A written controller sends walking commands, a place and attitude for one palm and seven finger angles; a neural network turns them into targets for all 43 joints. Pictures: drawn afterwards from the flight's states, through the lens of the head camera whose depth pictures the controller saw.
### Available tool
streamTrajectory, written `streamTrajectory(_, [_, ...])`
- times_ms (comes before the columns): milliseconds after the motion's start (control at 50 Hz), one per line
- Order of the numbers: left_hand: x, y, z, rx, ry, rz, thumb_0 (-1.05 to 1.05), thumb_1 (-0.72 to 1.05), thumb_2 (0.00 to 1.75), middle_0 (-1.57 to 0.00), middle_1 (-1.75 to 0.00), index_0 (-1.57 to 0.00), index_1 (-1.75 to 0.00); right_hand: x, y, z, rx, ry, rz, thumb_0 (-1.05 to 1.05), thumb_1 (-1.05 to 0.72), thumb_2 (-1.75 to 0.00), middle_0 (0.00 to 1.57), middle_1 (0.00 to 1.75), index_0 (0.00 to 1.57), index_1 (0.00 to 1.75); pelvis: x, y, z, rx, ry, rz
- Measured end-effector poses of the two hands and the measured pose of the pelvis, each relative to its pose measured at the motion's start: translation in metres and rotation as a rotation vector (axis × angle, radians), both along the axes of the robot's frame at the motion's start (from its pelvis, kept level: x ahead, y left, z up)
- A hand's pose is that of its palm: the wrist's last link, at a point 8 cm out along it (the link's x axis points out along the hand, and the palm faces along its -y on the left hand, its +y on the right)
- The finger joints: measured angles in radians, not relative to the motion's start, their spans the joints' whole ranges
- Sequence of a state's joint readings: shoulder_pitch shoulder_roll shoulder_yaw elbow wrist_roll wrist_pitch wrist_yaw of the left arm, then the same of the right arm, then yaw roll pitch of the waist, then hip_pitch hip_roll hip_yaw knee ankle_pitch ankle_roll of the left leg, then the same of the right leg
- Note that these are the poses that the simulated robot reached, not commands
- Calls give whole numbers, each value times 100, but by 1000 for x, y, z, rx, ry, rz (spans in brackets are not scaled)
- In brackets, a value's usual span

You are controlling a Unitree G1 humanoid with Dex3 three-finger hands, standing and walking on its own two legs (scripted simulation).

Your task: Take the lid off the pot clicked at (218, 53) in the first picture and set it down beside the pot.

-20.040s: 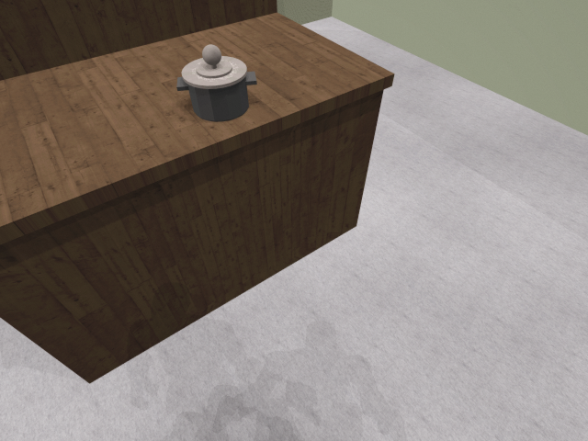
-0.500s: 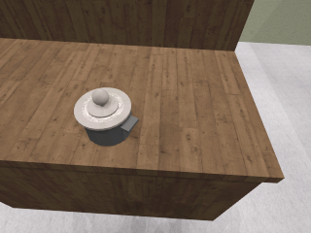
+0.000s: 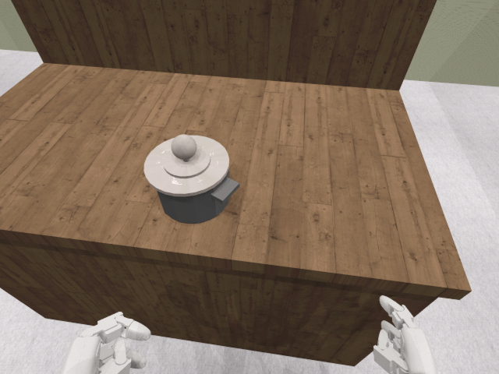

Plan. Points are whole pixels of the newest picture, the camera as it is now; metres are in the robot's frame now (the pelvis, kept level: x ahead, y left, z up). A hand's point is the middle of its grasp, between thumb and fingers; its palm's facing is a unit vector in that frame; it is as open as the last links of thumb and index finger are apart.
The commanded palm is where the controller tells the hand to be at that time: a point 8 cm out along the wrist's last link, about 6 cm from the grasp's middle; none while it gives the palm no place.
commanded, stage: lift the closed hand beside the body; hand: left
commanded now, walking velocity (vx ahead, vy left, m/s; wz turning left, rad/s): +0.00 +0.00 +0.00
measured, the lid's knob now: (184, 147) +0.46 +0.17 +0.12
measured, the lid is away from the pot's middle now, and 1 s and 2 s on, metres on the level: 0.00 0.00 0.00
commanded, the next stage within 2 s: raise the hand higher, near the body in 0.12 s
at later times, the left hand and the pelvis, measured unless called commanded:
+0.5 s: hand (83, 335) +0.15 +0.24 +0.06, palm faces +0.27 -0.87 -0.41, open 3.1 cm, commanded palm +0.10 +0.28 +0.08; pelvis +0.01 +0.01 +0.00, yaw +0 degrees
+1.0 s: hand (67, 288) +0.18 +0.25 +0.12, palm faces +0.31 -0.84 -0.44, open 3.1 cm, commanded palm +0.13 +0.29 +0.14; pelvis +0.02 +0.02 +0.00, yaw +0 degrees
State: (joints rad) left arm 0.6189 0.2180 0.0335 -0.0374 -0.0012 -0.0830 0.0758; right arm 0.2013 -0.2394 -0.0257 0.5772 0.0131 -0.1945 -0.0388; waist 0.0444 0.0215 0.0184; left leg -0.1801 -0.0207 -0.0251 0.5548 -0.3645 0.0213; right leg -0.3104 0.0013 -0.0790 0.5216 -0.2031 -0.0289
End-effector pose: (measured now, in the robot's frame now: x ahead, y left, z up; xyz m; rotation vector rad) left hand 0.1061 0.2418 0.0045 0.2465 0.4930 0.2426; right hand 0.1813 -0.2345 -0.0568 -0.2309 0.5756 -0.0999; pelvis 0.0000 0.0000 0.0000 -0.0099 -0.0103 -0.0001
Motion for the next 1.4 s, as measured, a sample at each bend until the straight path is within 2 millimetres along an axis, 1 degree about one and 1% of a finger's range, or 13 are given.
streamTrajectory(80, [-1,13,24,83,-50,19,2,90,89,-109,-127,-108,-127,-9,14,-15,51,35,-3,1,-91,-90,20,30,20,31,3,0,1,2,2,2])
streamTrajectory(160, [3,16,26,101,-52,22,2,90,89,-120,-138,-119,-138,-16,24,-26,89,70,-7,1,-90,-90,20,30,20,31,3,0,0,2,1,1])
streamTrajectory(280, [8,25,57,164,-146,23,2,90,89,-127,-146,-126,-146,-14,28,-26,100,60,-11,1,-90,-90,20,30,20,30,9,1,1,3,-13,-5])
streamTrajectory(400, [6,31,58,164,-152,30,2,90,89,-129,-149,-128,-149,2,24,-17,80,16,-8,1,-90,-90,20,30,20,30,8,4,1,0,-16,-4])
streamTrajectory(520, [10,36,81,198,-246,27,2,89,89,-130,-150,-129,-149,19,25,-4,49,-42,22,1,-90,-90,20,30,20,30,12,8,2,-3,-24,3])
streamTrajectory(580, [14,38,84,194,-271,33,2,89,89,-130,-150,-129,-150,25,29,0,53,-54,30,1,-90,-90,20,30,20,30,12,10,2,-4,-27,4])
streamTrajectory(680, [23,34,96,191,-318,-3,2,89,89,-130,-150,-129,-150,22,35,-1,57,-49,36,1,-90,-90,20,30,19,30,15,13,3,-4,-30,2])
streamTrajectory(900, [37,41,120,244,-401,-26,2,89,89,-130,-150,-130,-150,13,50,-11,87,4,61,1,-90,-90,20,30,19,30,16,17,4,-7,-32,-2])
streamTrajectory(980, [40,43,135,279,-450,-32,2,89,89,-130,-150,-130,-150,13,51,-13,93,13,60,1,-90,-90,20,30,20,30,18,18,4,-7,-31,-1])
streamTrajectory(1120, [49,45,145,286,-506,-25,2,89,89,-131,-150,-130,-150,16,49,-12,82,17,66,1,-90,-90,20,30,20,30,18,18,5,-8,-33,-1])
streamTrajectory(1260, [69,34,171,972,-314,-228,2,83,93,-129,-143,-128,-143,30,41,-18,61,108,104,1,-90,-90,20,30,20,30,14,19,2,2,17,-39])
streamTrajectory(1340, [79,35,172,1191,-173,-333,1,74,99,-126,-134,-125,-133,36,36,-23,85,155,73,1,-90,-90,20,30,20,30,12,19,3,7,30,-52])
streamTrajectory(1400, [87,39,175,1253,-97,-394,1,65,104,-124,-125,-123,-125,38,33,-24,98,166,62,1,-90,-90,20,30,21,31,13,17,4,6,28,-48])
